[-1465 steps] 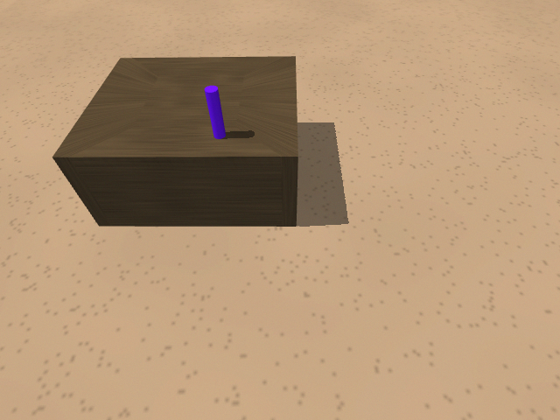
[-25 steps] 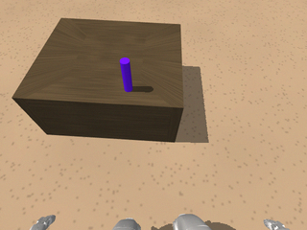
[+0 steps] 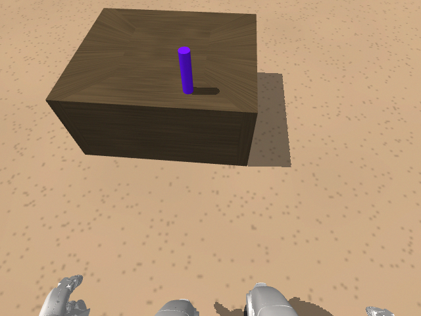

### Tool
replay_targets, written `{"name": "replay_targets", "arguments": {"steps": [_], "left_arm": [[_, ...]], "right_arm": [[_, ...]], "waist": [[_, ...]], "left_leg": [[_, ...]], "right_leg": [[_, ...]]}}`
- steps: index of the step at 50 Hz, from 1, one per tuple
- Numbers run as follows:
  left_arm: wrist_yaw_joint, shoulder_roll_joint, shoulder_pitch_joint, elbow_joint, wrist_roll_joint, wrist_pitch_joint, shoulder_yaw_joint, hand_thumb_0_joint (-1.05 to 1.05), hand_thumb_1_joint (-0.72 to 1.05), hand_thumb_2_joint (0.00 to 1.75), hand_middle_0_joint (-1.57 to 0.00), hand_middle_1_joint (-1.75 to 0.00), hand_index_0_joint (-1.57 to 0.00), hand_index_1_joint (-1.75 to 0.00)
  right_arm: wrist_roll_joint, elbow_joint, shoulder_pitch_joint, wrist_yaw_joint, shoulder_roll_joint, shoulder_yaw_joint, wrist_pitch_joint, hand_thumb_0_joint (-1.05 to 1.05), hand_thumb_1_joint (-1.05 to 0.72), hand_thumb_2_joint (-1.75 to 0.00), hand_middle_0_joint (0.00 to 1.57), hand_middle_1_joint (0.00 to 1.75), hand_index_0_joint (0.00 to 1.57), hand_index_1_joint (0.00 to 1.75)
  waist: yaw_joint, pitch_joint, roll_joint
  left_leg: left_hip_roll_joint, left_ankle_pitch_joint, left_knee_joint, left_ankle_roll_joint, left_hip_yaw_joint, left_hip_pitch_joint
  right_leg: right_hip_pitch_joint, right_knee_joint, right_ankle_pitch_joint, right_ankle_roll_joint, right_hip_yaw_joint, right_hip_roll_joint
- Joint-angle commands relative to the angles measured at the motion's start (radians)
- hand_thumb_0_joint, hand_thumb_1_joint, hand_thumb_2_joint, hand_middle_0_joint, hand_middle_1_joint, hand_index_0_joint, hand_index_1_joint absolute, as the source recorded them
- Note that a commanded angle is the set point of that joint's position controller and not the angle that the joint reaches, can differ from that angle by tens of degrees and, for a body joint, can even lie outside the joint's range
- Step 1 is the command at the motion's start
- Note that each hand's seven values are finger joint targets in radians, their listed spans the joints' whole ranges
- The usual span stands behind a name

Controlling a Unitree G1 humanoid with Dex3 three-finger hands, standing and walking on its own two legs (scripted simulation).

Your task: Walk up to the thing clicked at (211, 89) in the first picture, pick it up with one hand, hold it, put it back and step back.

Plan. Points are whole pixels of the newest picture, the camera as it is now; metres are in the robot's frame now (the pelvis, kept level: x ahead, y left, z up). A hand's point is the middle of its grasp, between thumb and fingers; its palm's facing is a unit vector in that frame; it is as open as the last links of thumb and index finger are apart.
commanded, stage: step back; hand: left
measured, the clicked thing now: (186, 72) +1.00 +0.16 -0.23
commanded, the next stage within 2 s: stand in 1.36 s
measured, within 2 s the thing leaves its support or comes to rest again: neither
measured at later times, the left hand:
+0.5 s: hand out of the picture -0.07 +0.25 -0.12, palm faces +0.00 -0.91 -0.41, open 7.4 cm
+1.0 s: hand out of the picture -0.02 +0.24 -0.13, palm faces +0.02 -0.92 -0.39, open 7.4 cm
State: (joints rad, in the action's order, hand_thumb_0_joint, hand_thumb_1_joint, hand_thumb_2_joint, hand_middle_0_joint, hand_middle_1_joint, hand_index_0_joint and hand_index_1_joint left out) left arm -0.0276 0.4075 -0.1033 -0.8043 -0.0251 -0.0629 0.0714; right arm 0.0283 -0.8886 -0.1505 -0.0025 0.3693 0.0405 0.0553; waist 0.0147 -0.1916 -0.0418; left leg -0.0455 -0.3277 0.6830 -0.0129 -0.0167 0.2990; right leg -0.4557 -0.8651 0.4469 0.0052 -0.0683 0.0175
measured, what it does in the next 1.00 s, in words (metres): steps on the spot: right foot, then left foot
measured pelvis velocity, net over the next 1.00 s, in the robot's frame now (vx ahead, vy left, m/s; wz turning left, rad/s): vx -0.09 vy -0.03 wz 0.01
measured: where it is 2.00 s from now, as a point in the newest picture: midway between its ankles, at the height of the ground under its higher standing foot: outside the picture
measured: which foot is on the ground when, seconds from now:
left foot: down 0.00-0.28, up 0.30-0.54, down 0.56-0.84, up 0.86-1.00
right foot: up 0.00-0.22, down 0.24-1.00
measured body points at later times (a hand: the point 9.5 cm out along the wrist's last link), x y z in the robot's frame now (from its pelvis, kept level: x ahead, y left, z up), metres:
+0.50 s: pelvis -0.11 -0.03 +0.01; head -0.10 -0.04 +0.46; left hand -0.07 +0.29 -0.10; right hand -0.06 -0.35 -0.12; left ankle -0.08 +0.12 -0.69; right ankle -0.14 -0.13 -0.72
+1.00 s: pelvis -0.09 -0.03 +0.02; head -0.07 -0.04 +0.47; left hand -0.02 +0.29 -0.10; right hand -0.01 -0.34 -0.11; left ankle -0.07 +0.12 -0.69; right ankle -0.10 -0.14 -0.72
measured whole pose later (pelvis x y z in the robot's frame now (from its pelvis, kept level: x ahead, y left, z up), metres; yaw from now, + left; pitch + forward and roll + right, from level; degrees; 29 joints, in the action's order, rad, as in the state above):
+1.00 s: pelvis -0.09 -0.03 +0.02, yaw +1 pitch -2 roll +0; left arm 0.00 0.35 -0.19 -0.98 -0.04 0.05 0.05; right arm 0.02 -1.00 -0.19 0.01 0.39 0.05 0.01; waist 0.03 -0.07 0.03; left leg 0.00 -0.45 0.81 0.01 -0.08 0.37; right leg -0.20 -0.55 0.32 0.02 0.06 0.01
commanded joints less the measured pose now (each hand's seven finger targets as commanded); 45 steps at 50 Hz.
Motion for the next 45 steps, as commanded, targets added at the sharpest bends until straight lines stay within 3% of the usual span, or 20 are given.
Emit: {"name": "replay_targets", "arguments": {"steps": [1,3,8,11,12,13,14,17,23,27,28,29,30,31,34,37,40,42,43,45], "left_arm": [[-0.013,0.184,-0.040,0.041,0.019,0.010,0.056,0.00,0.90,0.90,-0.20,-0.30,-0.20,-0.30],[-0.002,0.193,-0.111,0.009,0.018,0.016,0.061,0.00,0.90,0.90,-0.20,-0.30,-0.20,-0.30],[0.025,0.166,-0.081,-0.005,-0.001,0.046,0.049,0.00,0.90,0.90,-0.20,-0.30,-0.20,-0.30],[0.021,0.145,-0.233,-0.110,-0.005,0.067,0.048,0.00,0.90,0.90,-0.20,-0.30,-0.20,-0.30],[0.017,0.190,-0.227,-0.119,-0.021,0.077,0.067,0.00,0.90,0.90,-0.20,-0.30,-0.20,-0.30],[0.014,0.276,-0.189,-0.092,-0.038,0.084,0.091,0.00,0.90,0.90,-0.20,-0.30,-0.20,-0.30],[0.010,0.365,-0.102,-0.049,-0.037,0.080,0.104,0.00,0.90,0.90,-0.20,-0.30,-0.20,-0.30],[0.008,0.230,0.001,-0.034,-0.021,0.100,0.063,0.00,0.90,0.90,-0.20,-0.30,-0.20,-0.30],[0.016,0.237,-0.121,-0.069,-0.021,0.108,0.072,0.00,0.90,0.90,-0.20,-0.30,-0.20,-0.30],[0.021,0.225,-0.079,-0.061,-0.007,0.091,0.053,0.00,0.90,0.90,-0.20,-0.30,-0.20,-0.30],[0.024,0.189,-0.082,-0.056,-0.009,0.090,0.033,0.00,0.90,0.90,-0.20,-0.30,-0.20,-0.30],[0.026,0.141,-0.077,-0.050,-0.001,0.092,0.019,0.00,0.90,0.90,-0.20,-0.30,-0.20,-0.30],[0.025,0.137,-0.037,-0.052,0.011,0.088,0.023,0.00,0.90,0.90,-0.20,-0.30,-0.20,-0.30],[0.022,0.194,-0.019,-0.059,0.003,0.089,0.039,0.00,0.90,0.90,-0.20,-0.30,-0.20,-0.30],[0.031,0.175,-0.062,-0.076,0.004,0.095,0.032,0.00,0.90,0.90,-0.20,-0.30,-0.20,-0.30],[0.037,0.157,-0.104,-0.115,0.005,0.107,0.038,0.00,0.90,0.90,-0.20,-0.30,-0.20,-0.30],[0.019,0.155,-0.170,-0.159,-0.010,0.121,0.047,0.00,0.90,0.90,-0.20,-0.30,-0.20,-0.30],[0.006,0.303,-0.181,-0.148,-0.023,0.130,0.080,0.00,0.90,0.90,-0.20,-0.30,-0.20,-0.30],[0.009,0.322,-0.095,-0.114,-0.025,0.131,0.078,0.00,0.90,0.90,-0.20,-0.30,-0.20,-0.30],[0.007,0.240,-0.045,-0.099,-0.007,0.139,0.060,0.00,0.90,0.90,-0.20,-0.30,-0.20,-0.30]], "right_arm": [[0.014,0.105,0.096,-0.022,0.294,0.073,-0.039,0.00,-0.90,-0.90,0.20,0.30,0.20,0.30],[0.014,0.119,0.120,-0.025,0.267,0.064,-0.038,0.00,-0.90,-0.90,0.20,0.30,0.20,0.30],[0.020,0.089,0.012,-0.013,0.275,0.079,-0.036,0.00,-0.90,-0.90,0.20,0.30,0.20,0.30],[0.012,0.085,0.066,-0.008,0.284,0.078,-0.015,0.00,-0.90,-0.90,0.20,0.30,0.20,0.30],[0.010,0.081,0.028,-0.007,0.219,0.059,-0.015,0.00,-0.90,-0.90,0.20,0.30,0.20,0.30],[0.002,0.106,0.033,-0.005,0.145,0.036,-0.025,0.00,-0.90,-0.90,0.20,0.30,0.20,0.30],[-0.001,0.108,0.107,-0.024,0.198,0.055,-0.027,0.00,-0.90,-0.90,0.20,0.30,0.20,0.30],[-0.017,0.042,0.039,-0.015,0.206,0.055,-0.039,0.00,-0.90,-0.90,0.20,0.30,0.20,0.30],[0.007,0.033,0.060,0.007,0.186,0.047,-0.064,0.00,-0.90,-0.90,0.20,0.30,0.20,0.30],[0.003,-0.016,-0.028,0.006,0.171,0.059,-0.085,0.00,-0.90,-0.90,0.20,0.30,0.20,0.30],[0.009,-0.031,-0.060,0.002,0.184,0.072,-0.092,0.00,-0.90,-0.90,0.20,0.30,0.20,0.30],[0.013,-0.037,-0.091,-0.002,0.240,0.088,-0.097,0.00,-0.90,-0.90,0.20,0.30,0.20,0.30],[0.005,-0.035,-0.096,0.002,0.308,0.099,-0.098,0.00,-0.90,-0.90,0.20,0.30,0.20,0.30],[0.003,-0.030,-0.112,0.008,0.334,0.108,-0.096,0.00,-0.90,-0.90,0.20,0.30,0.20,0.30],[0.007,-0.014,-0.039,0.002,0.280,0.087,-0.099,0.00,-0.90,-0.90,0.20,0.30,0.20,0.30],[0.011,-0.005,0.007,0.009,0.254,0.079,-0.088,0.00,-0.90,-0.90,0.20,0.30,0.20,0.30],[-0.008,0.006,0.058,0.012,0.185,0.053,-0.067,0.00,-0.90,-0.90,0.20,0.30,0.20,0.30],[-0.009,0.023,0.058,-0.002,0.121,0.032,-0.061,0.00,-0.90,-0.90,0.20,0.30,0.20,0.30],[-0.003,0.005,0.053,-0.011,0.195,0.056,-0.062,0.00,-0.90,-0.90,0.20,0.30,0.20,0.30],[-0.011,-0.030,-0.004,-0.004,0.201,0.056,-0.070,0.00,-0.90,-0.90,0.20,0.30,0.20,0.30]], "waist": [[0.021,0.205,0.134],[0.043,0.182,0.171],[-0.041,0.239,0.246],[0.034,0.249,0.223],[0.020,0.231,0.105],[0.029,0.187,-0.133],[0.073,0.132,-0.161],[-0.015,0.064,-0.004],[0.060,0.102,-0.114],[-0.002,0.148,-0.091],[-0.023,0.180,-0.052],[-0.037,0.222,0.098],[-0.038,0.217,0.199],[-0.061,0.182,0.180],[-0.021,0.102,0.176],[-0.019,0.147,0.211],[0.052,0.179,0.139],[0.076,0.145,-0.140],[0.054,0.077,-0.068],[0.012,0.080,0.034]], "left_leg": [[0.343,0.360,-0.311,-0.240,-0.307,0.040],[0.305,0.334,-0.279,-0.224,-0.226,0.055],[0.272,-0.066,-0.311,-0.199,-0.237,-0.132],[0.242,-0.089,-0.222,-0.143,-0.164,-0.008],[0.171,-0.115,-0.077,-0.087,-0.103,0.119],[-0.001,-0.198,0.089,-0.003,-0.043,0.386],[0.032,-0.263,0.196,0.027,-0.165,0.248],[-0.006,-0.078,0.298,0.025,-0.147,0.195],[0.037,-0.131,0.034,0.032,-0.051,0.181],[0.002,0.012,-0.273,0.002,0.050,-0.070],[0.021,0.066,-0.294,-0.017,0.005,-0.204],[0.165,0.012,-0.322,-0.078,-0.237,-0.304],[0.323,-0.184,-0.384,-0.192,-0.452,-0.243],[0.384,-0.261,-0.428,-0.263,-0.518,-0.152],[0.307,-0.209,-0.419,-0.210,-0.384,-0.106],[0.248,-0.098,-0.369,-0.168,-0.262,-0.038],[0.163,-0.061,-0.180,-0.072,-0.122,0.160],[-0.019,-0.251,0.162,-0.004,-0.071,0.328],[0.048,-0.261,0.248,0.008,-0.141,0.237],[0.073,-0.162,0.244,0.011,-0.148,0.240]], "right_leg": [[0.012,-0.428,0.108,0.018,-0.135,-0.101],[0.037,-0.391,0.072,-0.002,-0.072,-0.085],[0.099,0.102,0.109,-0.018,0.030,-0.041],[0.335,0.509,-0.077,0.032,0.095,-0.049],[0.425,0.558,-0.078,0.045,-0.031,-0.006],[0.449,0.602,0.104,0.111,-0.389,0.207],[0.106,0.658,0.249,0.257,-0.548,0.413],[0.126,0.560,-0.048,0.155,-0.221,0.213],[0.317,0.534,-0.069,0.165,-0.187,0.225],[0.267,0.408,-0.305,0.135,-0.095,0.202],[0.187,0.328,-0.380,0.109,-0.066,0.185],[0.052,0.198,-0.289,0.053,0.023,0.086],[-0.003,0.079,0.058,0.028,0.125,-0.026],[0.013,-0.023,0.162,0.031,0.051,0.008],[-0.031,0.002,0.091,0.031,0.023,0.044],[0.143,0.201,0.005,0.010,0.096,0.002],[0.449,0.437,-0.173,0.027,0.111,-0.033],[0.387,0.671,0.168,0.165,-0.450,0.347],[0.217,0.659,0.143,0.258,-0.514,0.439],[0.289,0.580,-0.120,0.224,-0.307,0.329]]}}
